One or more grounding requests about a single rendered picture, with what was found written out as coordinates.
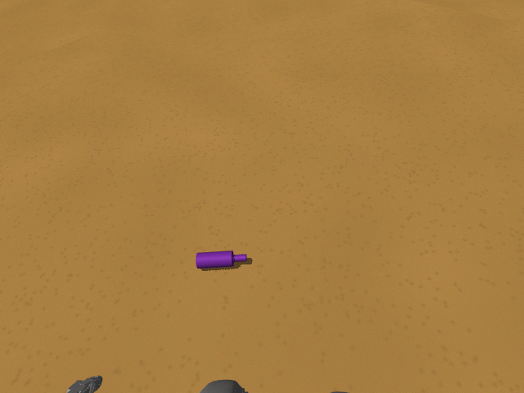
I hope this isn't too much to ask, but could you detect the left robot hand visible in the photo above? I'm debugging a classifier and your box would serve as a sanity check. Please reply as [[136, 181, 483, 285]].
[[66, 376, 102, 393]]

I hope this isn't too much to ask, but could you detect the bottle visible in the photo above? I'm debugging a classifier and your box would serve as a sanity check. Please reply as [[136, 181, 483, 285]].
[[196, 251, 246, 269]]

